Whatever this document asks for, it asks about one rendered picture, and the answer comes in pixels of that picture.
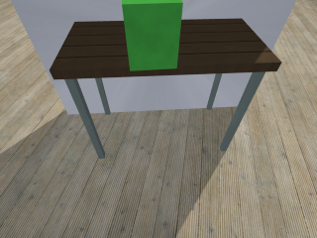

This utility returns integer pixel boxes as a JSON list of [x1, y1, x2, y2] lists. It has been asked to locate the carton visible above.
[[122, 0, 183, 71]]

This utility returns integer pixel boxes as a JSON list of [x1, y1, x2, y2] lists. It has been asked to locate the table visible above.
[[50, 18, 281, 159]]

